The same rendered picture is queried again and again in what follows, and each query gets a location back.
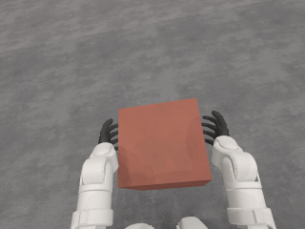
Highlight right robot hand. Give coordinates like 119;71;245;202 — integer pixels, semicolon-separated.
201;110;230;145

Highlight carton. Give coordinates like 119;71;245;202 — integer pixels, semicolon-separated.
117;97;212;191

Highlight robot right thigh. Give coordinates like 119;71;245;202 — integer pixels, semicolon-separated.
176;217;208;229

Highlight robot right forearm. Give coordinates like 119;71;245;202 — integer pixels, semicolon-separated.
211;135;276;229

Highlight left robot hand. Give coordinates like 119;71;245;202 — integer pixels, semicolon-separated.
98;118;118;151

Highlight robot left forearm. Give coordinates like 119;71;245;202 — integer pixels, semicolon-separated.
70;142;119;229

